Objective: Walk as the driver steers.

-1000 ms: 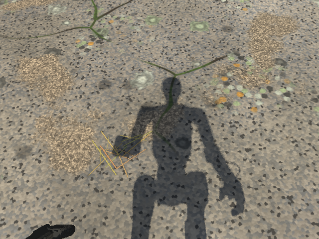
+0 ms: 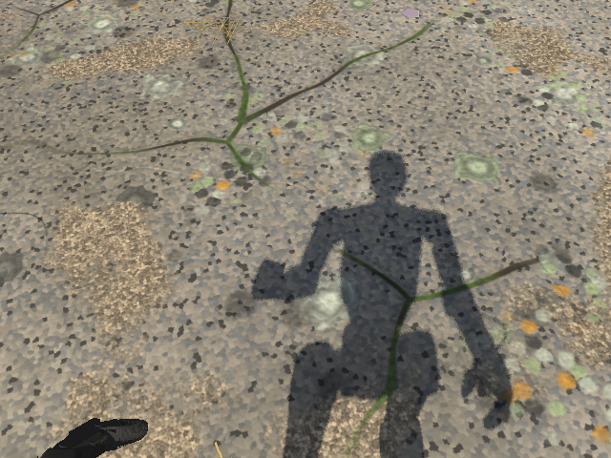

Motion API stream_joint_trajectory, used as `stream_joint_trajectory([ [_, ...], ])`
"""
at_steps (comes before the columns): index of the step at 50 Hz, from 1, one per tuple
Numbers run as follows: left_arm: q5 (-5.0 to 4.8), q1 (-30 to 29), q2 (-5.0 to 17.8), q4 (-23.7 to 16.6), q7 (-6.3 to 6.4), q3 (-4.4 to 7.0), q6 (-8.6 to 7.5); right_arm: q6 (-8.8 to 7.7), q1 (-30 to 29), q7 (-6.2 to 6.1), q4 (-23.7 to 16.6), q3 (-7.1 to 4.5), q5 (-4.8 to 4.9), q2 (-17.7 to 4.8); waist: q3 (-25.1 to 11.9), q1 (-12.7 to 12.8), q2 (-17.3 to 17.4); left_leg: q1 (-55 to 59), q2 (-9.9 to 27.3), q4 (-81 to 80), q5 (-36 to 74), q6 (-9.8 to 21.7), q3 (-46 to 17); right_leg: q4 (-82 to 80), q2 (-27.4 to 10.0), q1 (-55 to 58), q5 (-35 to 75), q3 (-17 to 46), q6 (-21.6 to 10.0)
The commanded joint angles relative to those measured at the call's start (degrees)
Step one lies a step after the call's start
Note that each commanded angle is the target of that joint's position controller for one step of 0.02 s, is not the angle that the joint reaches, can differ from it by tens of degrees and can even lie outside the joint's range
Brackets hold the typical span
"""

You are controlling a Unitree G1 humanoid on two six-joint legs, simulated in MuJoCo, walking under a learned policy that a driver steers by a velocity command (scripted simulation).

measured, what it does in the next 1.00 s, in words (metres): walks ahead, turning left: left foot, then right foot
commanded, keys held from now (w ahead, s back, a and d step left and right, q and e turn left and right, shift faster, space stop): w+q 0.68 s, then w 0.32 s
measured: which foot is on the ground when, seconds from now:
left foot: up 0.00-0.46, down 0.48-1.00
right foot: down 0.00-0.48, up 0.50-0.96, down 0.98-1.00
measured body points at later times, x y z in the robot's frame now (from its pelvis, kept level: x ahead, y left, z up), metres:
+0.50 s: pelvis +0.25 +0.06 -0.01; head +0.28 +0.08 +0.44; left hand +0.18 +0.35 -0.15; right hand +0.53 -0.12 -0.09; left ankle +0.33 +0.17 -0.73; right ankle +0.11 -0.12 -0.70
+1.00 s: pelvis +0.53 +0.15 +0.00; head +0.55 +0.16 +0.45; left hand +0.61 +0.47 -0.08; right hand +0.69 -0.11 -0.12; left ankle +0.33 +0.17 -0.72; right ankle +0.69 +0.11 -0.73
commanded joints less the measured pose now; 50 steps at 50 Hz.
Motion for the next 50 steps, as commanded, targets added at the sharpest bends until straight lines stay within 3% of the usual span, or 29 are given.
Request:
stream_joint_trajectory([
  [1, -0.05, 18.03, 10.10, 1.22, 0.46, 3.39, 0.42, -1.77, -0.39, -0.01, -6.62, -1.10, 1.37, -7.29, -12.40, 9.97, -11.86, -36.36, 2.82, 30.98, -3.16, 0.68, -2.05, -13.14, -22.27, 40.36, -20.78, 33.83, -11.18],
  [3, 0.11, 11.72, 6.49, 1.18, 0.41, 2.27, 0.58, -1.14, -4.79, -0.13, -7.48, -1.51, 0.64, -6.83, -4.10, 7.63, -6.98, -34.02, 6.57, 28.37, 4.95, 0.19, -0.05, -15.75, -17.68, 27.71, -10.38, 20.43, -8.98],
  [5, 0.55, 8.99, 5.46, 1.75, 0.49, 2.09, 0.25, 0.03, -4.43, 0.29, -7.83, -1.68, 0.55, -4.66, -1.48, 5.34, -8.82, -29.35, 8.92, 25.27, 8.90, -0.23, 0.31, -18.94, -15.29, 20.73, -4.04, 12.72, -8.44],
  [7, 0.44, 8.74, 6.41, 2.63, 0.60, 2.59, -0.29, 0.98, -5.52, 0.52, -8.89, -1.43, 0.50, -2.84, -0.37, 4.79, -7.37, -29.38, 9.48, 23.35, 11.46, -0.82, 1.01, -21.13, -15.28, 18.74, 0.89, 7.92, -9.46],
  [9, 0.44, 9.24, 7.66, 3.60, 0.86, 3.11, -0.48, 1.42, -7.76, 0.65, -10.28, -1.32, 0.19, -2.38, 0.52, 4.85, -5.61, -31.24, 9.72, 18.98, 15.11, -1.46, 0.85, -22.27, -15.66, 19.17, 4.76, 4.23, -10.29],
  [14, 0.11, 10.69, 10.08, 4.95, 1.49, 3.80, 0.34, 0.85, -15.50, 2.41, -12.97, -0.55, 0.07, -1.20, 2.21, 7.30, -3.95, -29.09, 8.72, 3.58, 27.22, -0.94, 4.66, -22.89, -14.41, 21.24, 8.91, -5.48, -9.05],
  [17, -0.68, 13.28, 11.51, 6.18, 1.60, 4.29, 1.21, 0.95, -20.39, 3.32, -15.23, -0.34, 0.07, -1.27, 3.79, 8.75, -3.44, -29.05, 7.99, -1.84, 26.75, 0.27, 6.84, -21.96, -15.68, 25.40, 9.84, -8.16, -8.16],
  [19, -1.35, 14.12, 12.52, 6.82, 1.57, 4.68, 2.01, 1.13, -21.92, 3.80, -16.54, -0.59, 0.02, -2.06, 4.18, 8.43, -3.71, -28.71, 7.01, -3.95, 23.07, 1.74, 8.23, -19.45, -16.78, 29.00, 14.45, -9.51, -7.21],
  [21, -1.97, 13.52, 14.24, 6.76, 1.73, 5.21, 2.77, 1.44, -19.80, 3.97, -16.93, -1.50, -0.21, -3.85, 1.64, 6.03, -5.28, -22.98, 3.78, -4.67, 17.32, 3.97, 11.27, -12.38, -16.85, 31.03, 31.80, -11.49, -6.06],
  [22, -2.29, 13.01, 14.92, 6.62, 1.82, 5.42, 3.24, 1.64, -15.11, 3.86, -16.02, -2.50, -0.20, -5.51, -1.41, 3.01, -5.66, -16.31, 1.30, -5.32, 15.43, 5.44, 12.97, -4.76, -16.19, 30.65, 40.24, -12.66, -5.34],
  [23, -2.44, 12.29, 14.33, 6.35, 1.93, 5.13, 3.59, 1.85, -6.08, 3.38, -13.52, -4.21, 0.02, -8.15, -6.03, -2.07, -4.40, -3.53, -1.51, -8.68, 18.45, 7.47, 13.76, 7.13, -14.10, 26.33, 41.56, -14.45, -3.64],
  [24, -0.75, 13.50, 11.64, 5.53, 2.06, 4.03, 3.36, 2.48, 3.64, 2.16, -11.00, -6.30, 0.36, -13.04, -11.26, -5.62, 2.01, 14.15, 3.45, -10.10, 18.27, 10.65, 3.52, 25.04, -11.58, 12.15, 24.36, -14.68, -0.81],
  [25, 1.49, 17.94, 3.16, 1.98, 1.41, 1.36, 1.87, 1.81, 0.33, 1.88, -11.91, -6.60, 0.78, -19.07, -15.14, 2.35, 16.65, 29.34, 17.37, -17.14, 7.38, 20.95, -29.78, 43.90, 0.53, -12.90, -26.79, -8.69, 2.55],
  [26, -0.85, 12.27, 8.04, 1.50, 0.68, 1.95, -0.27, 0.64, 1.54, 2.45, -13.84, -5.08, 0.26, -14.27, -21.01, -2.05, 8.80, 30.90, 20.76, -25.14, -0.12, 22.41, -40.83, 49.53, 0.75, -18.55, -28.32, 4.03, 1.59],
  [27, -2.91, 7.34, 10.62, -0.16, 0.30, 2.66, -1.35, -0.40, -0.39, 2.72, -13.12, -4.06, -0.26, -11.06, -12.69, -2.28, 5.73, 25.79, 19.43, -26.07, 4.30, 19.43, -32.88, 48.39, -1.79, -23.03, -22.34, 3.86, 0.19],
  [28, -2.18, 7.05, 9.84, 0.05, 0.61, 2.38, -1.95, -0.92, -3.44, 2.69, -13.26, -3.58, -0.19, -9.67, -8.42, 0.08, 2.02, 17.90, 16.84, -25.64, 10.22, 17.35, -25.81, 43.50, -4.29, -20.63, -17.20, 3.90, -0.57],
  [29, -0.61, 7.51, 9.94, 0.88, 1.07, 2.67, -1.98, -0.98, -7.42, 2.52, -13.90, -3.04, -0.42, -7.95, -5.66, 2.53, 0.53, 10.40, 14.47, -25.78, 17.01, 15.74, -20.21, 38.47, -6.00, -16.41, -13.99, 4.07, -0.24],
  [30, -0.13, 8.79, 10.31, 1.31, 1.05, 3.01, -1.38, -1.03, -9.68, 2.25, -14.85, -2.45, -1.10, -6.56, -4.79, 4.47, 1.55, 5.57, 12.84, -26.84, 22.00, 15.08, -16.95, 35.70, -7.07, -12.38, -11.74, 4.59, 0.00],
  [31, 0.05, 9.31, 10.08, 1.28, 0.94, 3.12, -0.67, -1.10, -10.33, 2.03, -15.20, -2.36, -1.30, -6.51, -4.51, 5.27, 2.11, 2.78, 12.22, -27.92, 24.95, 15.24, -15.87, 33.69, -7.00, -10.23, -10.60, 4.42, 0.65],
  [33, 0.70, 8.67, 8.40, 0.85, 0.99, 2.85, 0.39, -1.39, -9.35, 1.37, -14.81, -2.57, -0.79, -7.38, -3.62, 5.59, 1.29, -0.91, 11.05, -28.98, 30.13, 15.72, -12.46, 28.81, -6.18, -9.18, -7.72, 3.25, 2.51],
  [35, 0.84, 4.87, 7.00, -0.43, 1.05, 2.34, 0.80, -1.43, -7.58, 0.54, -13.99, -2.85, -0.65, -8.40, -1.97, 4.59, 1.29, -2.09, 9.80, -29.63, 31.12, 14.89, -9.64, 21.05, -5.23, -10.56, -1.00, 2.70, 3.94],
  [39, 0.21, -2.09, 4.69, -2.01, -0.03, 1.12, 0.29, -1.37, -4.14, -0.01, -11.75, -2.47, -0.53, -7.63, -0.28, 1.11, 3.27, -4.45, 7.24, -30.04, 25.50, 11.28, -5.26, 5.47, -2.86, -4.93, 14.57, 1.43, 3.83],
  [42, -0.42, -5.79, 5.74, -3.47, -0.70, 1.14, -0.18, -1.42, -1.12, 0.12, -9.56, -2.45, -0.31, -7.86, 1.54, -0.49, 3.47, -0.40, 9.64, -28.76, 23.36, 11.05, -7.39, 1.27, -2.47, -5.75, 15.53, 2.05, 2.44],
  [45, -0.32, -6.71, 7.08, -4.40, -1.34, 1.44, -0.72, -0.76, 0.73, -0.18, -7.93, -2.53, -0.38, -7.94, 2.19, -0.32, 3.98, 7.37, 12.93, -24.98, 28.08, 10.60, -10.15, -1.67, -2.12, -8.44, 9.27, 2.27, 0.17],
  [47, -0.34, -3.90, 8.01, -3.92, -1.42, 1.83, -0.95, -0.18, 0.30, -0.36, -7.51, -2.72, -0.43, -8.39, 1.29, 1.34, 5.44, 10.16, 13.60, -21.73, 36.79, 9.59, -10.66, -2.53, -1.08, -5.13, 3.88, 0.91, -1.65],
  [48, -0.19, 0.78, 9.10, -2.66, -1.20, 2.53, -1.10, 0.06, -0.86, -0.37, -7.72, -2.61, -0.40, -8.36, -1.43, 4.10, 5.54, 10.22, 11.89, -16.73, 46.57, 8.58, -9.17, -4.28, 0.60, 1.69, 3.62, -0.91, -3.12],
  [49, 0.21, 8.49, 11.18, -0.76, -0.93, 3.50, -1.21, 0.19, -1.59, -0.29, -8.23, -1.98, -0.74, -7.15, -7.77, 7.79, 4.49, 6.99, 8.85, -7.07, 50.34, 7.04, -6.68, -3.16, -1.06, 14.22, 6.35, 0.14, -5.50],
  [50, 0.84, 17.87, 14.66, 0.30, -0.72, 4.33, -1.16, 0.01, 0.03, -0.30, -9.39, -0.89, -1.76, -4.69, -16.89, 10.32, -2.28, -5.40, 3.90, 9.93, 36.29, 4.57, -3.89, -0.42, -11.29, 32.63, 7.42, 12.58, -10.48],
])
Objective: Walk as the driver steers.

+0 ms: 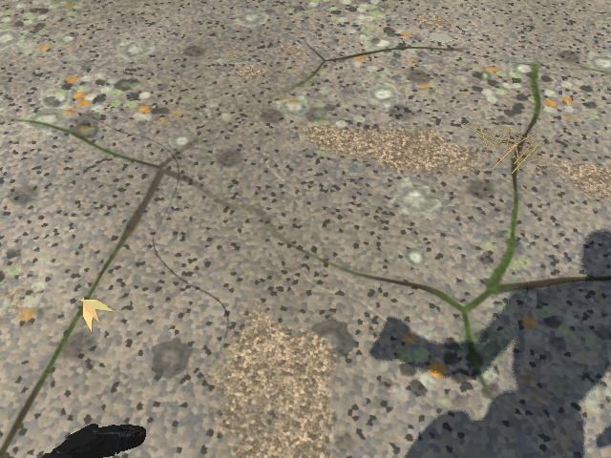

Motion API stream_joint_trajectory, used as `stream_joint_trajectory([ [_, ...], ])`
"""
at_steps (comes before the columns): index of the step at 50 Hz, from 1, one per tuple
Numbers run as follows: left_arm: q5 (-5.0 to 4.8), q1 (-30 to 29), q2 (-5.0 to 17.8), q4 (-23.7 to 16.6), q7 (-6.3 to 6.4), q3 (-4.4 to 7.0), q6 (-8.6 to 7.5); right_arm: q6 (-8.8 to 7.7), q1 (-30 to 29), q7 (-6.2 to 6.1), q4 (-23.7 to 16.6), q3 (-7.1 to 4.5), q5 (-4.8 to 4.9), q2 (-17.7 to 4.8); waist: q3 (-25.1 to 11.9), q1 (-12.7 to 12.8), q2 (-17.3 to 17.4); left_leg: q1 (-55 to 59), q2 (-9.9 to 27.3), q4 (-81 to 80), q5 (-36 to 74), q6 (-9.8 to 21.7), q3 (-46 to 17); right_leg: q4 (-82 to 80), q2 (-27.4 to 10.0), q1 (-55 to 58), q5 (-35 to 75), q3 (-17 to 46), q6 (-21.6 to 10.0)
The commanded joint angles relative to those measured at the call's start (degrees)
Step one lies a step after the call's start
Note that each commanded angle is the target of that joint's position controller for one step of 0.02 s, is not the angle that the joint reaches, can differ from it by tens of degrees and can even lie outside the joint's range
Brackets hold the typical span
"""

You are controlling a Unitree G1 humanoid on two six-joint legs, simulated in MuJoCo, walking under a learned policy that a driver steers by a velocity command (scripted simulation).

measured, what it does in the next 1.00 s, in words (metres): walks ahead, turning right: left foot, then right foot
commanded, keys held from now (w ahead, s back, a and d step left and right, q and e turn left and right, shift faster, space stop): w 0.16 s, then e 0.84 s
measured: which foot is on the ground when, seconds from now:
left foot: down 0.00-0.00, up 0.02-0.42, down 0.44-0.86, up 0.88-1.00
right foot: down 0.00-0.44, up 0.46-0.84, down 0.86-1.00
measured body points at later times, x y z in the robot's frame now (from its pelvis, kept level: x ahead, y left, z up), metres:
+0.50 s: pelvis +0.23 +0.01 +0.00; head +0.28 +0.02 +0.45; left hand +0.29 +0.30 -0.13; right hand +0.44 -0.25 -0.07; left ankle +0.36 +0.11 -0.72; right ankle +0.12 -0.11 -0.69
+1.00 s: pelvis +0.26 -0.03 +0.02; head +0.28 -0.07 +0.46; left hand +0.49 +0.19 -0.07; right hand +0.29 -0.35 -0.11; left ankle +0.34 +0.11 -0.65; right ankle +0.24 -0.12 -0.72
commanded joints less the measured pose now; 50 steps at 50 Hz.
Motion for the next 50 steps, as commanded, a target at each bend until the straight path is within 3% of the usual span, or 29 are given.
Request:
stream_joint_trajectory([
  [1, 0.04, 21.79, 15.36, 2.40, 0.06, 4.98, -0.06, -1.46, 7.25, 0.07, -4.22, 0.72, 0.39, -0.66, -21.35, 7.30, -17.78, -33.77, -2.26, 40.37, -3.04, -1.60, 1.04, -5.92, -22.53, 48.89, -10.14, 38.93, -16.26],
  [2, -1.66, 21.48, 10.15, 2.40, -0.12, 3.52, 0.06, -2.00, 3.55, 0.20, -3.92, -0.03, 1.14, -5.83, -16.61, 9.31, -11.29, -40.77, 0.57, 45.70, -5.33, -1.22, -3.20, -10.13, -21.78, 47.00, -21.84, 42.16, -14.42],
  [3, -1.52, 17.13, 8.25, 1.71, 0.17, 2.87, 0.38, -2.30, -2.84, 0.37, -5.42, -0.63, 1.62, -7.87, -8.35, 9.32, -6.66, -43.48, 3.34, 45.71, -0.14, -1.04, -1.16, -11.45, -20.22, 39.40, -21.05, 34.00, -12.21],
  [4, -0.70, 13.64, 7.64, 0.99, 0.34, 2.47, 0.75, -2.56, -6.45, 0.34, -6.19, -0.49, 0.99, -7.53, -3.85, 8.04, -2.36, -42.11, 5.98, 43.24, 4.40, -1.14, 1.36, -12.83, -18.01, 31.67, -15.10, 28.07, -11.18],
  [5, -0.15, 11.79, 6.65, 0.87, 0.43, 2.10, 0.86, -2.73, -7.84, 0.45, -6.53, -0.67, 0.26, -6.87, -1.18, 6.67, -1.73, -40.61, 7.79, 39.82, 7.36, -1.44, 2.17, -14.20, -16.26, 26.29, -9.26, 24.34, -11.14],
  [6, 0.40, 11.10, 5.97, 0.88, 0.54, 1.73, 0.71, -2.63, -6.91, 0.60, -6.35, -0.72, 0.11, -5.99, -1.22, 5.15, -3.10, -37.57, 9.21, 37.68, 9.17, -1.62, 2.34, -15.33, -14.70, 23.26, -5.00, 21.45, -10.79],
  [8, -0.10, 11.37, 5.99, 1.56, 0.61, 1.66, 0.47, -2.17, -5.39, 0.70, -5.78, -0.35, 0.22, -3.87, -1.56, 4.04, -4.68, -35.47, 10.06, 33.98, 9.86, -2.42, 3.62, -17.34, -13.40, 20.73, 0.05, 17.31, -11.36],
  [11, -0.41, 11.78, 8.44, 2.71, 1.23, 2.14, 0.78, -2.15, -9.88, 0.19, -7.70, 0.35, -1.19, -2.02, 0.20, 3.73, -3.42, -34.45, 9.28, 23.55, 13.38, -5.11, 5.98, -16.65, -12.18, 17.32, 24.48, 11.39, -12.03],
  [13, -0.80, 12.70, 9.43, 3.38, 1.85, 2.53, 1.65, -2.51, -12.60, 0.39, -8.07, 0.84, -1.22, -0.91, -1.17, 4.45, -3.79, -29.96, 7.18, 14.52, 21.28, -5.67, 7.20, -14.80, -9.12, 16.17, 30.78, 6.81, -9.86],
  [18, -1.95, 17.02, 10.63, 4.96, 3.07, 3.18, 4.10, -2.62, -19.83, 0.96, -9.73, 0.28, -0.62, -2.75, -2.16, 6.46, -5.09, -25.53, 3.19, 2.46, 29.10, -5.44, 5.50, -9.19, -9.17, 19.08, 23.30, 10.12, -7.50],
  [21, -2.10, 13.85, 10.08, 3.62, 3.79, 3.34, 5.00, -3.23, -14.67, 0.92, -8.13, -0.97, -1.20, -5.67, -4.06, 2.61, -5.39, -17.26, 3.74, -4.27, 31.94, -2.88, 4.65, -1.30, -8.51, 19.00, 16.86, 13.93, -4.65],
  [22, -1.61, 14.10, 8.08, 2.71, 3.73, 2.80, 4.93, -3.54, -11.46, 0.47, -7.59, -1.61, -1.98, -7.95, -7.43, 1.63, -2.71, -8.50, 7.67, -5.61, 41.99, -0.59, 2.87, 5.60, -4.98, 15.65, 11.74, 12.71, -2.43],
  [23, 0.02, 15.97, 4.26, 0.95, 3.54, 1.60, 4.65, -3.19, -7.24, -0.30, -7.97, -2.24, -3.11, -11.69, -14.50, 1.37, 7.91, 6.57, 20.46, -0.97, 65.82, 4.37, -7.24, 20.99, 0.78, 4.77, -12.36, 8.72, 0.67],
  [24, -0.89, 25.60, 3.09, 1.82, 3.37, 0.91, 4.73, -1.86, -7.36, -0.04, -8.38, -1.88, -2.79, -10.47, -22.76, 4.20, 18.48, 14.67, 31.30, -0.56, 67.41, 12.96, -19.75, 33.62, 4.05, -4.49, -40.92, 6.70, 2.64],
  [25, -1.76, 25.86, 8.53, 3.30, 3.44, 2.29, 5.71, -0.84, -9.39, 0.19, -9.13, -1.20, -1.61, -7.17, -20.96, 3.73, 12.10, 9.45, 28.83, -3.74, 52.09, 12.56, -19.45, 39.60, 0.69, -6.25, -37.63, 8.01, 3.85],
  [26, -2.12, 21.07, 10.04, 2.47, 3.80, 3.09, 6.86, -0.29, -12.30, 0.03, -9.44, -0.51, -1.01, -4.87, -14.23, 3.54, 8.52, 4.07, 25.19, -5.70, 40.72, 10.39, -13.69, 41.82, -0.90, -9.42, -33.47, 6.08, 4.89],
  [27, -2.05, 19.14, 9.57, 2.24, 4.37, 3.34, 8.17, 0.09, -15.42, -0.03, -9.27, -0.14, -1.09, -4.17, -10.19, 4.31, 6.57, -2.03, 22.59, -8.09, 32.66, 9.23, -9.74, 41.68, -2.53, -9.68, -29.92, 5.30, 5.90],
  [29, -1.44, 18.91, 8.41, 1.39, 5.01, 3.56, 10.17, 0.39, -19.54, -0.09, -8.79, -0.41, -2.01, -5.23, -5.49, 6.03, 8.86, -14.04, 19.52, -12.70, 25.12, 9.00, -3.05, 40.95, -3.63, -4.32, -24.31, 3.67, 7.18],
  [31, -1.25, 18.86, 6.84, 0.35, 5.03, 3.47, 10.60, 0.20, -20.62, -0.41, -8.13, -0.54, -2.37, -5.04, -4.75, 6.46, 9.52, -17.06, 18.75, -14.39, 24.53, 9.65, 1.37, 37.69, -3.75, -1.65, -21.53, 2.15, 7.25],
  [34, -0.86, 15.31, 5.71, -1.79, 4.37, 3.02, 10.40, 0.20, -20.68, -1.10, -7.01, -0.95, -1.78, -5.81, -5.85, 5.41, 7.87, -15.00, 20.21, -14.33, 25.99, 10.50, 4.27, 29.25, -5.34, -0.02, -18.22, 1.77, 6.39],
  [38, -0.94, 12.74, 6.64, -3.66, 2.94, 2.98, 10.39, 1.08, -20.31, -0.99, -5.70, -1.76, -1.14, -8.16, -6.56, 4.56, 7.80, -13.24, 22.05, -13.60, 25.76, 10.13, 6.63, 20.11, -5.09, 5.08, -16.49, -0.57, 4.47],
  [42, -0.67, 16.18, 7.79, -2.96, 1.99, 3.97, 10.56, 2.02, -19.67, -0.65, -3.86, -2.01, 0.79, -8.17, -6.04, 6.93, 6.22, -14.20, 20.45, -5.92, 20.67, 4.40, 10.72, 3.75, -2.11, 14.74, -9.40, -3.25, -0.03],
  [43, -0.34, 17.70, 10.14, -2.81, 2.38, 4.79, 10.52, 2.35, -16.78, -0.44, -2.46, -1.66, 0.71, -6.03, -4.18, 6.81, -0.02, -19.08, 16.82, 2.45, 14.10, -0.39, 14.64, -3.75, -4.33, 18.59, -2.83, 2.77, -2.81],
  [44, -0.51, 17.37, 17.21, -4.47, 3.66, 6.18, 10.54, 2.42, -15.30, 0.04, -4.07, -0.76, -1.93, -2.64, -2.84, 3.76, -18.84, -34.48, 7.51, 20.50, -5.92, -7.33, 20.45, -7.29, -19.39, 24.76, 14.24, 24.15, -10.45],
  [45, 1.52, 16.55, 17.97, -6.21, 3.22, 5.91, 9.37, 2.13, -22.26, -0.56, -6.29, -1.43, -1.94, -4.73, -3.32, 7.75, -15.79, -39.35, 3.14, 31.45, -11.55, -7.69, 10.28, -10.29, -23.19, 19.07, 12.93, 30.80, -18.11],
  [46, 2.15, 14.81, 16.30, -6.21, 2.92, 5.55, 8.07, 2.18, -23.84, -0.90, -6.47, -1.92, -0.86, -5.98, -3.26, 7.24, -10.41, -39.48, 4.30, 35.61, -6.84, -6.45, 6.71, -11.31, -20.19, 17.59, 6.98, 26.72, -16.34],
  [47, 1.06, 11.37, 14.81, -6.52, 3.11, 5.28, 7.26, 2.42, -21.94, -1.32, -5.44, -2.28, -0.42, -6.20, -2.60, 5.10, -8.00, -39.81, 5.15, 35.73, -1.21, -5.70, 5.64, -10.85, -17.15, 17.47, 3.50, 22.80, -12.76],
  [48, -0.08, 9.05, 12.54, -7.04, 3.38, 4.63, 7.11, 2.65, -20.32, -1.85, -3.98, -2.57, -0.82, -6.42, -3.14, 4.25, -6.59, -39.57, 5.68, 35.36, 2.04, -5.83, 5.12, -10.25, -15.50, 17.89, 2.38, 20.76, -10.38],
  [50, -0.53, 8.09, 10.66, -7.57, 4.05, 3.71, 7.27, 2.47, -19.07, -1.92, -3.54, -2.79, -1.13, -6.36, -4.48, 3.32, -7.61, -36.34, 4.63, 36.82, 6.30, -6.77, 5.25, -9.44, -13.32, 17.02, 7.55, 18.43, -9.86],
])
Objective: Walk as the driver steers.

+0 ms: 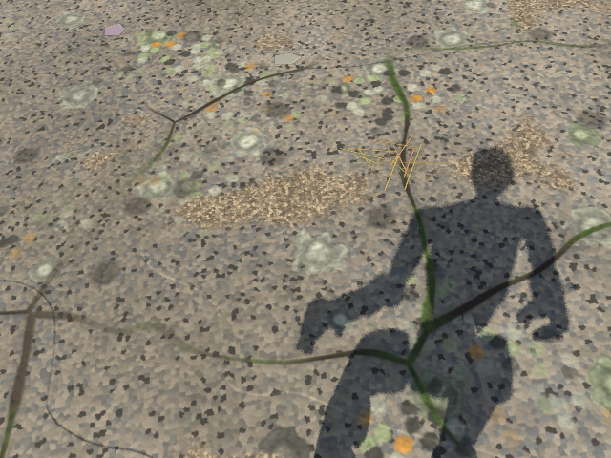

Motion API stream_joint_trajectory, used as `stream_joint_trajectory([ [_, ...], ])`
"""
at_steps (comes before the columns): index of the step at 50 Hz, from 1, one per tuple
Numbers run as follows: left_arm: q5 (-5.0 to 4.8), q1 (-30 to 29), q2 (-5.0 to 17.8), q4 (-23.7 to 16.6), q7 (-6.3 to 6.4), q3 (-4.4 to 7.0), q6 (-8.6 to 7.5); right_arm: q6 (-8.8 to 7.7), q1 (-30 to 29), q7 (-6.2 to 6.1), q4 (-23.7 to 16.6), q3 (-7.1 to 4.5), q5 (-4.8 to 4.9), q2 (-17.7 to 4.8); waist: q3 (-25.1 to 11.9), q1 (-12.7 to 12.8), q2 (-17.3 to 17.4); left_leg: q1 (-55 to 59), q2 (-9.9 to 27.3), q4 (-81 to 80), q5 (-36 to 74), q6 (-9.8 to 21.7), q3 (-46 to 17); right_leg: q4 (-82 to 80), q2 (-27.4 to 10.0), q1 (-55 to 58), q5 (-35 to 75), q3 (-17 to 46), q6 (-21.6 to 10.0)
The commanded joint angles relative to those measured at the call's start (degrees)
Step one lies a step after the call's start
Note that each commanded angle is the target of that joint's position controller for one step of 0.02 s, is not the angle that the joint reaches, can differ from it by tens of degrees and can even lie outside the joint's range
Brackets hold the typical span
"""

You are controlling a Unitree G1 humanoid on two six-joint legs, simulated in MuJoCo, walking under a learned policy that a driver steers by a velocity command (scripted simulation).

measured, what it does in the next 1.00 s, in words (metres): steps on the spot, turning right: left foot, then right foot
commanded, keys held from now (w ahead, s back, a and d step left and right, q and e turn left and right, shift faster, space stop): e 0.34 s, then no key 0.66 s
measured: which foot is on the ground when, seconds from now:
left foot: up 0.00-0.32, down 0.34-1.00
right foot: down 0.00-0.34, up 0.36-0.66, down 0.68-1.00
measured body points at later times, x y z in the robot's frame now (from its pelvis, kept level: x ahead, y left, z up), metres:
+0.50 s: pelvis +0.02 +0.03 +0.00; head +0.06 +0.04 +0.45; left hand +0.24 +0.28 -0.10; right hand +0.07 -0.28 -0.09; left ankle +0.05 +0.15 -0.74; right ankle -0.04 -0.10 -0.66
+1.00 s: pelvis +0.01 -0.01 +0.00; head +0.02 -0.02 +0.45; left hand +0.23 +0.18 -0.11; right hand +0.02 -0.31 -0.13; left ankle +0.05 +0.15 -0.74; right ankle -0.03 -0.11 -0.74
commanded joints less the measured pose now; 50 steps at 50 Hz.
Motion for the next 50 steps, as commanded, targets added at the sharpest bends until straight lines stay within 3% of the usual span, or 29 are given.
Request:
stream_joint_trajectory([
  [1, -0.40, -3.11, 8.81, -4.96, 1.09, 2.01, -1.21, -1.05, -0.70, -0.39, -3.42, -1.50, 0.18, -4.81, -7.45, -1.47, -9.20, -4.66, -0.21, 4.43, 4.44, -0.80, -3.58, -10.96, -12.11, 9.24, 19.58, 15.24, -9.34],
  [6, -0.81, -1.18, 10.44, -5.33, 1.82, 2.76, -0.51, -1.76, -3.31, 0.32, -4.23, -0.51, 0.66, -2.98, -7.39, 0.39, -9.90, -2.22, -1.26, -10.94, 6.01, -2.27, -4.71, -9.24, -11.03, 12.54, 17.33, 17.80, -9.72],
  [11, -0.80, -2.77, 11.29, -6.46, 1.06, 3.18, 0.27, -2.53, -2.42, 1.47, -4.18, -0.53, 1.21, -4.26, -7.10, 0.72, -11.23, 5.92, -2.83, -20.25, 3.49, -1.76, -5.16, -7.94, -10.50, 9.03, 18.46, 23.57, -10.53],
  [13, -1.19, -3.85, 11.16, -6.86, 0.86, 3.17, 0.54, -3.02, -1.20, 1.96, -4.08, -0.64, 1.32, -4.69, -7.60, 0.24, -11.42, 8.59, -3.16, -25.19, 3.88, -1.09, -5.31, -6.54, -9.90, 9.81, 21.13, 26.16, -10.02],
  [15, -2.00, -6.06, 10.72, -7.44, 1.05, 3.01, 0.92, -3.52, 2.22, 2.39, -3.15, -0.91, 1.23, -4.90, -8.06, -2.20, -10.75, 15.41, -2.97, -37.02, 12.22, 0.27, -4.29, -3.96, -7.41, 8.50, 19.70, 26.40, -7.48],
  [16, -2.02, -5.67, 9.50, -7.66, 1.25, 2.68, 0.99, -3.58, 3.96, 2.30, -2.65, -1.45, 0.83, -6.54, -8.71, -2.39, -8.84, 21.72, 0.75, -40.86, 18.76, 1.77, -6.03, -1.49, -5.05, 4.63, 13.01, 24.89, -4.88],
  [17, -1.16, -2.65, 6.26, -7.55, 1.11, 1.83, 0.93, -3.19, 4.56, 1.91, -3.12, -2.15, -0.14, -10.30, -10.44, -0.36, 2.54, 28.73, 12.33, -41.82, 26.36, 6.17, -16.08, 9.62, 0.88, -2.65, -4.24, 17.45, -1.53],
  [18, -1.47, -1.99, 7.34, -9.07, 1.09, 2.32, 0.41, -2.77, 3.78, 1.98, -2.93, -2.38, -1.77, -12.64, -6.91, 1.00, 14.93, 27.13, 21.27, -42.86, 36.12, 16.54, -28.85, 19.65, 8.63, -13.97, -23.93, 7.90, 1.77],
  [19, -0.41, -0.58, 11.76, -7.79, 1.14, 3.52, -0.04, -3.05, 2.02, 1.85, -4.28, -1.54, -1.45, -9.46, -6.57, 0.43, 10.04, 24.92, 23.65, -42.72, 35.72, 20.30, -28.97, 31.55, 4.48, -14.69, -23.75, 8.70, 4.12],
  [20, -0.84, -0.29, 12.92, -6.41, 1.00, 4.26, 0.07, -3.07, -0.55, 1.57, -4.93, -0.66, -0.86, -6.54, -5.64, 1.16, 6.77, 23.70, 19.78, -41.81, 33.75, 18.26, -23.02, 35.78, 3.90, -14.39, -19.91, 8.74, 4.92],
  [21, -0.85, 0.39, 11.43, -5.04, 1.22, 4.13, 0.62, -2.95, -2.27, 1.48, -5.17, -0.31, -0.17, -5.58, -4.65, 1.70, 5.19, 23.43, 15.81, -41.14, 30.72, 15.60, -18.11, 37.29, 3.78, -14.50, -16.99, 8.34, 5.93],
  [22, -0.67, 0.07, 10.15, -4.89, 1.38, 3.78, 1.01, -2.89, -2.38, 1.37, -5.03, -0.03, 0.58, -5.15, -3.93, 0.97, 5.41, 24.19, 14.69, -40.78, 31.27, 15.01, -16.35, 38.44, 3.92, -15.83, -14.48, 8.50, 6.75],
  [24, -1.08, -1.35, 7.26, -5.38, 1.14, 2.73, 1.11, -2.45, -0.50, 1.13, -4.12, 0.27, 0.55, -5.26, -3.93, -0.03, 6.12, 24.39, 12.42, -40.84, 34.80, 15.31, -12.09, 35.45, 4.11, -14.15, -12.25, 6.31, 7.75],
  [28, -0.67, -4.59, 3.90, -6.64, 0.77, 0.79, 0.74, -1.63, 0.44, 1.10, -3.28, 0.30, 0.40, -6.28, -6.04, -2.00, 8.83, 26.38, 11.90, -39.78, 35.67, 15.26, -9.07, 17.27, 0.51, -6.09, -11.81, 1.75, 8.20],
  [30, -0.90, -4.87, 4.48, -6.46, 0.57, 0.69, 0.64, -1.20, 1.79, 1.47, -2.55, 0.02, 0.70, -7.86, -6.03, -3.00, 9.86, 25.41, 12.57, -39.35, 36.52, 15.51, -9.69, 9.57, 0.38, -1.31, -10.24, -0.92, 7.93],
  [32, -0.92, -1.64, 4.83, -4.64, 0.40, 0.95, 0.56, -1.05, 1.57, 1.72, -1.92, 0.41, 1.48, -7.79, -5.59, -1.16, 8.55, 23.67, 11.90, -37.43, 34.91, 14.20, -9.38, -3.38, 1.15, 5.20, -0.74, -2.61, 6.38],
  [33, -0.61, -0.67, 5.21, -3.97, 0.35, 1.03, 0.52, -1.29, 2.98, 1.82, -1.09, 0.88, 1.86, -6.76, -5.01, -0.51, 7.21, 21.65, 10.96, -36.78, 32.25, 12.02, -8.91, -11.25, 1.21, 9.78, 5.87, -2.23, 4.80],
  [34, -0.21, -0.67, 7.31, -4.42, 0.68, 1.25, 0.54, -2.03, 5.05, 2.11, -0.43, 1.56, 1.16, -5.33, -6.43, -1.18, 3.80, 17.52, 9.65, -35.61, 26.86, 8.07, -7.91, -11.40, -2.73, 16.62, 14.09, 2.95, 2.97],
  [35, 0.32, 0.01, 11.68, -5.06, 1.33, 1.94, 0.86, -2.99, 6.76, 2.76, -1.04, 2.56, -1.19, -2.85, -9.72, -3.50, -7.88, 13.33, 5.03, -29.64, 14.50, 3.87, -3.23, -7.55, -11.77, 21.81, 30.50, 11.89, -0.74],
  [36, 1.09, -3.38, 8.06, -4.59, 0.58, 0.77, 0.51, -3.12, 5.34, 2.52, -0.91, 2.93, -0.76, -1.52, -9.07, -3.88, -12.66, 17.19, 3.20, -33.23, 5.91, 1.22, -1.43, -7.78, -13.59, 12.41, 23.32, 12.94, -5.87],
  [37, 1.05, -5.62, 5.07, -5.32, -0.18, 0.11, -0.19, -2.91, 3.08, 2.22, -0.48, 2.62, -0.81, -3.92, -6.74, -2.85, -8.95, 19.63, 3.05, -33.91, 9.93, -0.09, -1.12, -8.46, -10.00, 9.98, 14.00, 10.98, -4.99],
  [38, 1.34, -4.77, 4.46, -4.38, -0.40, -0.04, -0.66, -2.73, 1.83, 2.11, -0.13, 2.49, -0.75, -4.34, -6.02, -1.93, -8.49, 19.69, 2.67, -33.99, 12.97, -0.45, -0.61, -8.64, -7.50, 9.50, 8.90, 9.23, -2.90],
  [39, 1.26, -4.18, 5.43, -4.05, -0.49, 0.06, -1.04, -2.31, 1.95, 1.82, 0.59, 2.37, -0.42, -4.66, -4.42, -1.58, -8.47, 19.76, 2.56, -33.79, 14.23, -0.54, -0.53, -8.76, -6.19, 8.30, 8.01, 8.27, -1.70],
  [41, 0.85, -3.60, 5.59, -3.23, -0.44, -0.08, -1.65, -1.94, 3.02, 1.54, 1.38, 2.40, -0.29, -4.78, -2.53, -1.95, -7.83, 20.09, 2.98, -34.72, 15.87, -0.44, -1.04, -8.66, -5.75, 6.74, 8.51, 8.07, -0.80],
  [50, 0.55, -3.43, 4.26, -0.82, -0.10, -0.47, -1.74, -2.06, 4.56, 1.01, 6.38, 2.40, 0.02, -4.72, -2.52, -1.77, -3.33, 21.60, 3.37, -36.30, 17.72, -0.79, -0.94, -7.71, -4.12, 7.41, 10.72, 6.40, -0.59],
])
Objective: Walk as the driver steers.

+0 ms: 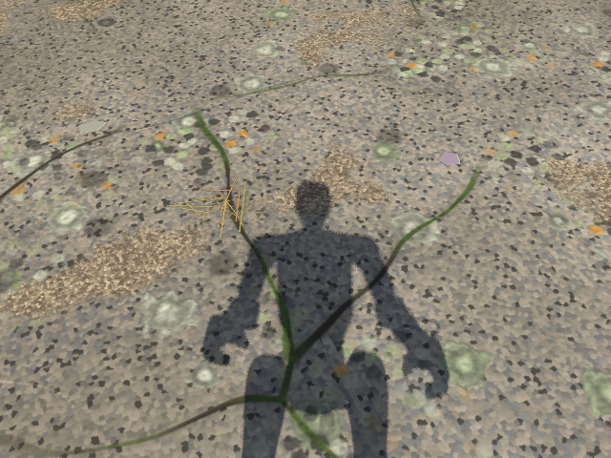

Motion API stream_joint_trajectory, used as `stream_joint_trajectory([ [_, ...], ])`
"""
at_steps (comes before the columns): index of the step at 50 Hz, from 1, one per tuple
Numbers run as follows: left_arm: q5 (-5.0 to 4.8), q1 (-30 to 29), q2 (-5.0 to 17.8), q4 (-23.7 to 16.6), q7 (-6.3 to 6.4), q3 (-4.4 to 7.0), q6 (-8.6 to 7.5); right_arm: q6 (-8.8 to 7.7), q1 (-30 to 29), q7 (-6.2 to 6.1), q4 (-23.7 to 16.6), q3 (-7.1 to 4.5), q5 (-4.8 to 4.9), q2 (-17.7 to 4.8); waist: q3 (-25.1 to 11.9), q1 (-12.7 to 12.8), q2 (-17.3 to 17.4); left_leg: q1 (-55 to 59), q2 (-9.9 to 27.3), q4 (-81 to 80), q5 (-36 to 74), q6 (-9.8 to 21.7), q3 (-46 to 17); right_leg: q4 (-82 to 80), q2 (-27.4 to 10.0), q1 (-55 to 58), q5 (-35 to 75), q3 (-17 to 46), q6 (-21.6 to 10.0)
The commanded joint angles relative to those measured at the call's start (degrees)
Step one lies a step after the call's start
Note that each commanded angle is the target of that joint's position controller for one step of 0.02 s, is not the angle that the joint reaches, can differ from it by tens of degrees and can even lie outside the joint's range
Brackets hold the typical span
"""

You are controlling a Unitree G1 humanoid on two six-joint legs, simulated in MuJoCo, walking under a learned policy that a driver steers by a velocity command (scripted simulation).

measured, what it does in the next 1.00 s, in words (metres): walks ahead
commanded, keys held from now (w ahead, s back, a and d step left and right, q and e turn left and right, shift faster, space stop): no key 0.50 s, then w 0.50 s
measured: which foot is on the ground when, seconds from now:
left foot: down 0.00-1.00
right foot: down 0.00-0.72, up 0.74-1.00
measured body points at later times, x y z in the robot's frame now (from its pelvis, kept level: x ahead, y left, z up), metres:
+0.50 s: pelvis +0.00 +0.01 +0.00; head +0.01 +0.01 +0.45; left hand +0.08 +0.27 -0.13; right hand +0.05 -0.27 -0.14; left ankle -0.01 +0.16 -0.74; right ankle -0.01 -0.11 -0.74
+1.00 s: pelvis +0.12 +0.05 +0.01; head +0.14 +0.07 +0.46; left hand +0.30 +0.30 -0.11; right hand +0.03 -0.19 -0.13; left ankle +0.00 +0.14 -0.74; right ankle +0.25 -0.11 -0.68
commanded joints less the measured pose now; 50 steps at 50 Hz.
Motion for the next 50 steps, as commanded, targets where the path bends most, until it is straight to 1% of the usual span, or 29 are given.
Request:
stream_joint_trajectory([
  [1, -0.11, -0.38, 7.83, -2.35, 0.24, 2.19, -0.72, -0.58, -0.28, -0.42, -1.10, -1.26, 0.10, -6.24, -1.84, 0.44, -1.69, -0.12, 0.37, -2.30, 8.77, 0.36, -0.20, -6.21, -5.51, 0.39, 13.66, 5.91, -1.94],
  [12, -0.41, 0.90, 7.58, 3.03, 0.53, 2.15, -0.81, -0.32, 0.76, -1.16, 3.24, -1.19, 0.34, -6.28, -1.69, 0.28, -1.00, 0.46, 0.15, -2.57, 9.02, 0.77, 0.16, -5.70, -3.91, 0.38, 14.52, 3.61, -1.23],
  [25, -0.73, 2.45, 7.26, 9.26, 1.11, 1.60, -0.81, 0.00, 2.40, -1.60, 6.46, -0.85, 0.43, -4.86, -0.33, 0.40, -0.53, -0.41, -0.61, -2.67, 8.38, 1.26, 0.71, -5.50, -2.83, -0.25, 12.70, 1.93, -0.35],
  [26, -0.82, 3.26, 7.18, 10.08, 1.23, 1.59, -0.70, 0.08, 3.42, -1.64, 7.04, -0.72, 0.50, -4.25, -1.45, 0.41, -0.95, -0.23, -1.54, -2.17, 3.24, 1.42, 1.80, -5.98, -2.34, 0.16, 6.35, 1.60, -0.57],
  [27, -1.16, 3.50, 7.85, 10.47, 1.42, 1.85, -0.47, 0.17, 3.60, -1.72, 7.23, -0.75, 0.87, -3.97, -0.76, 0.69, -1.61, -1.74, -3.02, -0.22, -4.40, 1.95, 3.36, -6.50, -1.92, -0.66, -5.13, 1.85, -1.44],
  [28, -1.46, 3.87, 8.88, 10.64, 1.52, 2.21, -0.34, 0.10, 3.09, -1.76, 6.85, -0.73, 1.12, -3.70, 1.07, 1.19, -2.87, -4.56, -4.07, 2.28, -11.34, 2.64, 4.41, -7.92, -2.76, -2.61, -17.17, 3.69, -2.81],
  [29, -1.61, 4.37, 9.71, 10.68, 1.52, 2.46, -0.46, -0.25, 2.13, -1.72, 6.05, -0.63, 1.12, -3.26, 3.61, 1.72, -4.73, -8.17, -4.53, 5.02, -15.23, 3.25, 4.80, -10.40, -5.13, -4.54, -25.66, 7.34, -4.48],
  [30, -1.80, 5.94, 10.74, 10.99, 1.41, 2.79, -0.90, -0.96, 1.00, -1.50, 5.13, -0.45, 1.14, -2.51, 5.42, 2.55, -7.48, -11.76, -4.82, 9.08, -15.16, 3.74, 5.07, -13.50, -8.73, -4.78, -30.97, 12.78, -6.66],
  [31, -2.02, 7.62, 12.00, 11.56, 1.28, 3.21, -1.47, -1.87, 0.66, -1.07, 4.41, -0.21, 1.41, -1.39, 6.02, 2.89, -10.80, -13.98, -4.68, 13.84, -12.86, 4.39, 4.93, -16.70, -13.14, -4.21, -34.02, 19.41, -9.28],
  [32, -2.24, 8.14, 12.45, 11.82, 1.23, 3.48, -2.09, -2.81, 0.51, -0.56, 3.99, -0.16, 1.72, -1.15, 7.09, 2.90, -11.92, -14.24, -3.12, 17.07, -11.86, 5.57, 2.84, -18.54, -16.23, -5.95, -33.66, 24.17, -11.31],
  [33, -2.27, 6.69, 11.92, 11.41, 1.17, 3.38, -2.60, -3.67, 1.41, 0.01, 3.97, -0.26, 2.11, -1.30, 7.60, 1.75, -11.73, -14.08, -2.01, 17.29, -12.45, 6.93, 1.70, -18.58, -17.33, -6.63, -31.30, 25.16, -11.83],
  [34, -2.53, 3.98, 11.18, 10.55, 1.03, 3.20, -2.87, -4.41, 3.29, 0.55, 4.42, -0.21, 2.42, -1.04, 7.59, -0.02, -11.10, -11.28, -1.58, 12.78, -12.89, 8.34, 1.70, -17.29, -16.63, -7.64, -27.89, 22.85, -10.89],
  [35, -2.99, -0.24, 10.39, 9.26, 0.88, 2.94, -2.78, -4.99, 7.87, 0.91, 6.21, -0.36, 2.46, -0.91, 6.84, -3.05, -9.41, -2.42, -2.16, 3.88, -8.89, 9.51, 2.64, -14.65, -13.61, -11.77, -23.56, 17.47, -8.59],
  [36, -2.82, -3.12, 8.93, 8.08, 0.78, 2.55, -2.83, -5.17, 13.21, 1.03, 8.81, -0.96, 1.92, -1.93, 5.68, -5.11, -5.59, 6.59, -2.63, -1.16, -3.21, 9.24, 1.24, -8.00, -8.99, -16.35, -16.29, 11.02, -5.86],
  [37, -2.15, -4.73, 4.72, 6.82, 0.51, 1.39, -3.33, -5.28, 19.99, 0.91, 10.53, -2.13, 1.31, -6.13, 2.36, -6.70, 6.42, 14.18, 6.86, -8.79, -9.74, 11.37, -13.90, 9.97, -2.14, -22.60, -9.32, 0.64, -1.49],
  [38, -2.45, -5.97, 4.53, 3.98, 0.92, 1.50, -4.42, -5.77, 24.51, 1.82, 10.88, -3.41, 0.95, -12.74, 1.77, -7.09, 18.14, 17.73, 18.21, -17.10, -15.05, 18.58, -37.13, 23.74, 2.24, -32.17, -15.90, -2.13, 0.15],
  [39, -3.56, -4.46, 6.95, 4.76, 0.80, 2.09, -5.25, -6.44, 20.49, 1.89, 9.79, -2.25, 0.27, -9.21, 3.98, -4.39, 11.04, 15.82, 20.09, -17.36, -16.56, 20.26, -39.47, 33.41, -1.22, -35.85, -16.03, 2.73, -0.57],
  [40, -4.01, -1.98, 7.05, 6.02, 0.17, 2.14, -5.86, -6.88, 17.09, 1.80, 8.22, -1.47, 0.75, -5.78, 6.21, -2.50, 7.64, 15.66, 17.66, -16.69, -14.24, 18.43, -32.94, 36.59, -3.61, -38.26, -10.11, 3.52, -1.61],
  [41, -3.61, -0.92, 6.88, 7.19, -0.18, 2.28, -6.32, -7.01, 15.36, 1.97, 7.34, -1.24, 1.02, -4.92, 5.79, -1.72, 6.30, 16.19, 14.82, -16.77, -10.56, 16.12, -26.66, 36.42, -5.33, -38.76, -4.94, 2.22, -2.28],
  [42, -3.06, -2.38, 7.48, 7.03, -0.37, 2.67, -6.63, -6.84, 14.63, 2.10, 6.90, -0.95, 1.16, -4.31, 6.19, -1.62, 5.49, 16.70, 13.55, -17.09, -3.75, 14.55, -22.26, 34.74, -6.73, -39.63, -0.99, 1.36, -2.36],
  [43, -2.47, -3.81, 7.56, 6.80, -0.78, 2.94, -6.77, -6.43, 15.33, 2.04, 6.89, -0.33, 0.90, -2.34, 5.39, -1.90, 5.55, 16.29, 11.39, -17.22, 4.47, 13.24, -17.22, 32.64, -7.64, -37.77, 2.05, 0.28, -2.09],
  [44, -2.25, -4.37, 6.51, 6.70, -1.25, 2.85, -6.73, -6.01, 16.87, 1.81, 7.11, -0.01, 0.63, -1.42, 4.28, -2.09, 6.38, 16.31, 9.93, -17.11, 11.68, 12.87, -13.60, 30.80, -7.59, -36.16, 4.02, -1.16, -1.48],
  [45, -2.14, -5.23, 5.14, 6.46, -1.62, 2.58, -6.54, -5.63, 18.13, 1.46, 7.20, 0.05, 0.53, -1.52, 3.48, -2.31, 6.25, 16.36, 9.10, -16.97, 16.93, 13.04, -11.01, 28.90, -7.31, -35.37, 5.62, -2.41, -0.70],
  [46, -2.16, -6.98, 4.04, 5.79, -1.84, 2.25, -6.32, -5.26, 18.60, 1.03, 7.02, 0.03, 0.46, -2.07, 3.56, -2.54, 5.68, 15.55, 8.55, -17.26, 19.71, 13.28, -9.04, 25.90, -7.01, -34.79, 7.14, -3.30, 0.07],
  [48, -2.27, -12.37, 2.23, 3.65, -2.05, 1.38, -6.17, -4.78, 18.16, 0.28, 6.21, -0.06, 0.31, -3.50, 4.91, -3.19, 4.67, 11.08, 7.32, -18.84, 20.07, 13.28, -6.04, 16.80, -5.84, -31.20, 11.34, -4.79, 1.19],
  [49, -2.38, -14.84, 1.77, 2.76, -2.20, 1.04, -6.18, -4.70, 18.50, 0.02, 5.99, -0.18, 0.31, -4.24, 5.53, -3.71, 4.95, 8.97, 6.92, -19.78, 19.17, 13.24, -5.01, 12.51, -4.98, -28.61, 13.74, -5.57, 1.42],
  [50, -2.51, -16.59, 1.92, 2.13, -2.37, 0.90, -6.16, -4.69, 19.26, -0.15, 6.03, -0.33, 0.38, -4.86, 6.05, -4.03, 5.51, 7.64, 7.01, -20.68, 18.32, 13.41, -4.44, 9.41, -4.21, -26.31, 15.48, -6.31, 1.48],
])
